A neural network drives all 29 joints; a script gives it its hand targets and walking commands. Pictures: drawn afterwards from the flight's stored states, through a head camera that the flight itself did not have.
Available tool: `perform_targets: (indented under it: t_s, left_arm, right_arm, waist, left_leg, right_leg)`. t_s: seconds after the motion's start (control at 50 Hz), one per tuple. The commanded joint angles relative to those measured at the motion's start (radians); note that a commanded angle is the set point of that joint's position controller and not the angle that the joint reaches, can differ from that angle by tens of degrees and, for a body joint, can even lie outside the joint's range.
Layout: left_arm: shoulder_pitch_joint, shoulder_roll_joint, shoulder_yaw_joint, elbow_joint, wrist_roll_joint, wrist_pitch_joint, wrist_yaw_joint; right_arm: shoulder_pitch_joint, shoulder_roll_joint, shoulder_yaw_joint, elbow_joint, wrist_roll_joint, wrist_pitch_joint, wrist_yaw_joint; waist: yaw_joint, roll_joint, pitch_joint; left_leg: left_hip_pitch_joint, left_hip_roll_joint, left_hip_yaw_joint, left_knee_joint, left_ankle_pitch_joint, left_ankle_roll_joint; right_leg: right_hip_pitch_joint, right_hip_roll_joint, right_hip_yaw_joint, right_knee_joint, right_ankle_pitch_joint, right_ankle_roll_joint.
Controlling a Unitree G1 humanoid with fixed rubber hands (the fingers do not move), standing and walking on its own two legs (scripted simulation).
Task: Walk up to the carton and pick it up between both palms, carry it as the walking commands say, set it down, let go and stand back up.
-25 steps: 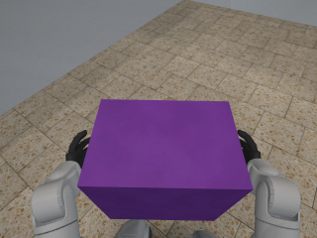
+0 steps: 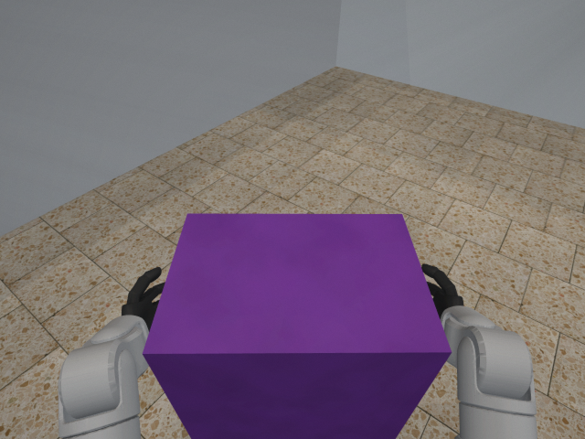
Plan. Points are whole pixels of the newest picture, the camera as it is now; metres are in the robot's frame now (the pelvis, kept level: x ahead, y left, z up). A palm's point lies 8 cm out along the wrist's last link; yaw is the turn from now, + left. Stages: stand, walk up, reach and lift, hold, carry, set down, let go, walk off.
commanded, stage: carry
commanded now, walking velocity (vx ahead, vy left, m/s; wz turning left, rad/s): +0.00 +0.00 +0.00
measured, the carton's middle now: (294, 333) +0.26 +0.02 +0.03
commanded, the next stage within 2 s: none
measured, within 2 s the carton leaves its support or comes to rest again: neither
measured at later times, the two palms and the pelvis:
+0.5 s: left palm (151, 418) +0.14 +0.18 +0.04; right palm out of the picture +0.12 -0.21 +0.04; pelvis -0.12 +0.00 -0.03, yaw +1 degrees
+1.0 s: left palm out of the picture +0.03 +0.20 +0.04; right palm out of the picture +0.05 -0.18 +0.03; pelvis -0.21 +0.00 +0.00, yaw +3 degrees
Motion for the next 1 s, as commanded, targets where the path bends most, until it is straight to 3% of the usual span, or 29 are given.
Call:
perform_targets:
  t_s: [0.0, 0.04, 0.08, 0.16, 0.24, 0.3, 0.34, 0.36, 0.38, 0.42, 0.44, 0.46, 0.48, 0.5, 0.52, 0.54, 0.58, 0.6, 0.62, 0.64, 0.68, 0.7, 0.74, 0.76, 0.78, 0.8, 0.84, 0.9, 0.98]
  left_arm:
    - [-0.557, -0.779, -0.839, -0.185, -0.323, 0.006, -0.189]
    - [-0.570, -0.781, -0.842, -0.208, -0.323, 0.005, -0.186]
    - [-0.566, -0.784, -0.833, -0.204, -0.324, 0.005, -0.189]
    - [-0.548, -0.764, -0.816, -0.199, -0.301, 0.007, -0.176]
    - [-0.541, -0.745, -0.833, -0.254, -0.288, 0.001, -0.159]
    - [-0.541, -0.742, -0.825, -0.271, -0.273, -0.002, -0.150]
    - [-0.541, -0.748, -0.805, -0.228, -0.255, -0.006, -0.145]
    - [-0.508, -0.710, -0.730, -0.143, -0.201, -0.025, -0.153]
    - [-0.541, -0.756, -0.794, -0.244, -0.249, -0.030, -0.150]
    - [-0.430, -0.695, -0.650, 0.035, -0.117, -0.095, -0.144]
    - [-0.301, -0.619, -0.435, 0.448, 0.069, -0.180, -0.150]
    - [-0.390, -0.635, -0.508, 0.316, 0.004, -0.237, -0.146]
    - [-0.396, -0.561, -0.356, 0.583, 0.123, -0.344, -0.146]
    - [-0.501, -0.673, -0.581, 0.177, -0.069, -0.358, -0.139]
    - [-0.656, -0.783, -0.787, -0.191, -0.232, -0.324, -0.143]
    - [-0.741, -0.738, -0.684, -0.080, -0.174, -0.326, -0.146]
    - [-0.888, -0.708, -0.762, -0.262, -0.309, -0.322, -0.148]
    - [-0.900, -0.564, -0.590, 0.010, -0.167, -0.348, -0.139]
    - [-0.813, -0.485, -0.485, 0.244, -0.047, -0.394, -0.131]
    - [-0.744, -0.529, -0.619, -0.010, -0.131, -0.397, -0.129]
    - [-0.481, -0.518, -0.628, -0.043, -0.099, -0.382, -0.122]
    - [-0.361, -0.532, -0.579, 0.132, -0.053, -0.390, -0.124]
    - [-0.409, -0.595, -0.711, 0.064, -0.166, -0.379, -0.112]
    - [-0.449, -0.652, -0.794, -0.068, -0.224, -0.339, -0.100]
    - [-0.425, -0.717, -0.857, -0.218, -0.277, -0.274, -0.102]
    - [-0.447, -0.734, -0.884, -0.285, -0.301, -0.222, -0.102]
    - [-0.380, -0.555, -0.551, 0.233, -0.040, -0.266, -0.111]
    - [-0.515, -0.569, -0.654, -0.073, -0.125, -0.311, -0.114]
    - [-0.642, -0.628, -0.666, -0.094, -0.143, -0.358, -0.131]
  right_arm:
    - [-0.503, 0.754, 0.695, -0.208, 0.315, -0.043, 0.192]
    - [-0.544, 0.763, 0.721, -0.247, 0.340, -0.046, 0.200]
    - [-0.625, 0.762, 0.751, -0.309, 0.370, -0.046, 0.201]
    - [-0.617, 0.735, 0.764, -0.287, 0.379, -0.040, 0.207]
    - [-0.557, 0.751, 0.761, -0.260, 0.393, -0.045, 0.219]
    - [-0.521, 0.749, 0.725, -0.207, 0.384, -0.043, 0.234]
    - [-0.542, 0.736, 0.707, -0.190, 0.375, -0.051, 0.234]
    - [-0.510, 0.723, 0.669, -0.087, 0.330, -0.062, 0.233]
    - [-0.569, 0.751, 0.732, -0.194, 0.384, -0.057, 0.237]
    - [-0.543, 0.676, 0.598, 0.017, 0.273, -0.121, 0.247]
    - [-0.483, 0.552, 0.385, 0.336, 0.079, -0.216, 0.250]
    - [-0.568, 0.555, 0.444, 0.207, 0.126, -0.275, 0.254]
    - [-0.535, 0.494, 0.260, 0.483, -0.030, -0.374, 0.253]
    - [-0.746, 0.552, 0.501, 0.011, 0.158, -0.402, 0.247]
    - [-0.885, 0.704, 0.719, -0.377, 0.333, -0.370, 0.237]
    - [-0.864, 0.714, 0.606, -0.186, 0.264, -0.368, 0.238]
    - [-0.790, 0.746, 0.640, -0.200, 0.321, -0.375, 0.198]
    - [-0.619, 0.681, 0.429, 0.196, 0.138, -0.379, 0.168]
    - [-0.468, 0.595, 0.298, 0.474, -0.005, -0.430, 0.146]
    - [-0.441, 0.608, 0.442, 0.273, 0.076, -0.428, 0.132]
    - [-0.314, 0.556, 0.528, 0.125, 0.115, -0.429, 0.125]
    - [-0.317, 0.529, 0.510, 0.154, 0.094, -0.454, 0.134]
    - [-0.398, 0.539, 0.604, -0.049, 0.200, -0.458, 0.140]
    - [-0.531, 0.553, 0.664, -0.261, 0.275, -0.435, 0.130]
    - [-0.503, 0.656, 0.765, -0.393, 0.343, -0.371, 0.130]
    - [-0.529, 0.672, 0.786, -0.446, 0.368, -0.315, 0.133]
    - [-0.402, 0.471, 0.427, 0.096, 0.093, -0.346, 0.135]
    - [-0.449, 0.528, 0.584, -0.061, 0.179, -0.361, 0.141]
    - [-0.586, 0.602, 0.600, -0.054, 0.194, -0.390, 0.168]
  waist:
    - [-0.057, -0.034, -0.192]
    - [-0.056, -0.040, -0.156]
    - [-0.058, -0.076, -0.134]
    - [-0.064, -0.192, -0.143]
    - [-0.071, -0.117, -0.206]
    - [-0.076, 0.049, -0.214]
    - [-0.064, 0.305, -0.198]
    - [-0.039, 0.335, -0.196]
    - [-0.019, 0.357, -0.203]
    - [0.002, 0.317, -0.228]
    - [0.004, 0.228, -0.221]
    - [0.006, 0.165, -0.215]
    - [-0.008, -0.154, -0.177]
    - [-0.017, -0.307, -0.101]
    - [-0.031, -0.223, -0.073]
    - [-0.048, -0.203, -0.020]
    - [-0.087, -0.152, -0.133]
    - [-0.130, -0.238, -0.197]
    - [-0.134, -0.243, -0.252]
    - [-0.111, -0.257, -0.276]
    - [-0.083, -0.169, -0.389]
    - [-0.067, -0.115, -0.417]
    - [-0.048, 0.127, -0.462]
    - [-0.044, 0.225, -0.437]
    - [-0.050, 0.201, -0.435]
    - [-0.055, 0.111, -0.405]
    - [-0.048, 0.086, -0.295]
    - [-0.051, 0.028, -0.240]
    - [-0.050, 0.006, -0.136]
  left_leg:
    - [0.197, 0.076, -0.078, -0.122, -0.009, 0.015]
    - [0.150, 0.077, -0.115, -0.197, -0.294, 0.005]
    - [0.112, 0.034, -0.086, -0.176, -0.343, -0.011]
    - [0.182, -0.032, -0.009, 0.010, -0.225, -0.018]
    - [0.203, -0.041, -0.008, 0.053, -0.227, 0.012]
    - [0.142, -0.025, -0.042, -0.012, -0.299, 0.034]
    - [-0.211, 0.107, -0.222, -0.374, -0.505, 0.043]
    - [-0.402, 0.178, -0.257, -0.471, -0.582, 0.051]
    - [-0.424, 0.159, -0.193, -0.481, -0.604, 0.007]
    - [-0.309, 0.071, -0.069, -0.410, -0.547, -0.084]
    - [-0.232, 0.046, -0.041, -0.329, -0.522, -0.102]
    - [-0.120, -0.031, 0.032, -0.172, -0.438, -0.122]
    - [0.038, -0.143, 0.108, 0.245, -0.367, -0.134]
    - [0.035, -0.166, 0.005, 0.569, -0.297, -0.083]
    - [0.054, -0.130, -0.105, 0.677, -0.257, -0.051]
    - [0.108, -0.115, -0.062, 0.770, -0.241, -0.052]
    - [0.212, -0.109, -0.002, 0.703, -0.174, -0.039]
    - [0.194, -0.110, 0.026, 0.579, -0.207, -0.029]
    - [0.118, -0.084, 0.033, 0.384, -0.233, -0.002]
    - [0.069, -0.085, 0.036, 0.282, -0.231, 0.008]
    - [0.169, -0.066, -0.010, -0.200, -0.168, 0.023]
    - [0.281, -0.006, -0.105, -0.211, -0.070, 0.029]
    - [0.502, 0.130, -0.199, 0.020, 0.648, 0.036]
    - [0.588, 0.188, -0.190, 0.048, 0.827, 0.044]
    - [0.598, 0.170, -0.148, 0.078, 0.878, 0.098]
    - [0.471, 0.126, -0.124, 0.055, 0.713, 0.108]
    - [0.247, 0.092, -0.098, -0.090, 0.275, 0.069]
    - [0.125, 0.122, -0.155, -0.186, 0.024, 0.059]
    - [0.064, 0.085, -0.128, -0.239, -0.202, 0.062]
  right_leg:
    - [-0.027, -0.114, 0.105, -0.165, 0.041, -0.005]
    - [-0.084, -0.075, 0.092, -0.211, -0.183, 0.000]
    - [-0.116, -0.090, 0.131, -0.270, -0.333, -0.009]
    - [-0.190, -0.136, 0.151, -0.331, -0.409, -0.014]
    - [-0.199, -0.125, 0.115, -0.268, -0.373, -0.018]
    - [-0.186, -0.058, 0.025, -0.114, -0.293, -0.009]
    - [0.116, 0.089, -0.107, 0.272, -0.120, 0.012]
    - [0.284, 0.111, -0.098, 0.466, -0.095, -0.004]
    - [0.316, 0.103, -0.094, 0.410, -0.102, -0.022]
    - [0.274, 0.142, -0.129, 0.289, -0.158, -0.018]
    - [0.213, 0.138, -0.109, 0.166, -0.227, -0.029]
    - [0.099, 0.128, -0.077, 0.012, -0.308, -0.055]
    - [-0.187, -0.123, 0.280, -0.363, -0.523, -0.132]
    - [-0.426, -0.332, 0.572, -0.503, -0.649, -0.202]
    - [-0.536, -0.379, 0.622, -0.527, -0.725, -0.256]
    - [-0.653, -0.335, 0.555, -0.539, -0.704, -0.201]
    - [-0.541, -0.203, 0.255, -0.480, -0.428, -0.048]
    - [-0.414, -0.138, 0.155, -0.416, -0.270, 0.012]
    - [-0.218, -0.134, 0.164, -0.330, -0.173, -0.010]
    - [-0.073, -0.138, 0.176, -0.284, -0.094, -0.032]
    - [0.189, -0.142, 0.218, -0.111, 0.201, -0.071]
    - [0.197, -0.118, 0.185, -0.029, 0.381, -0.065]
    - [0.026, -0.096, 0.108, 0.018, 0.180, -0.039]
    - [-0.093, -0.067, 0.045, 0.024, 0.047, -0.018]
    - [-0.143, -0.049, 0.050, -0.027, 0.171, -0.006]
    - [-0.072, -0.035, 0.054, -0.007, 0.282, -0.014]
    - [0.024, -0.034, 0.064, -0.020, 0.279, -0.047]
    - [0.137, -0.059, 0.094, -0.032, 0.307, -0.052]
    - [0.091, -0.073, 0.143, -0.088, 0.184, -0.056]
